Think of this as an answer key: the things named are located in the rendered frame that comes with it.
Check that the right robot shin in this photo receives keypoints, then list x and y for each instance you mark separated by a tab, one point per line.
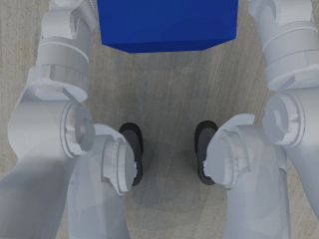
242	119

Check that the robot right foot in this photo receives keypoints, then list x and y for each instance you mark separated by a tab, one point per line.
204	132

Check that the left robot forearm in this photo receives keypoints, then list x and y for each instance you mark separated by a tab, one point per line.
63	56

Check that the right robot forearm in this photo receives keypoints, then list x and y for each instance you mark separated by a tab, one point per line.
289	41

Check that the robot right upper arm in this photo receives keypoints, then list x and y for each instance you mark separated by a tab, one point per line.
291	119

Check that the robot left upper arm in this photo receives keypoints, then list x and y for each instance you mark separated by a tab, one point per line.
48	137

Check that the carton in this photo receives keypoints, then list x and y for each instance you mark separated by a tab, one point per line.
156	26

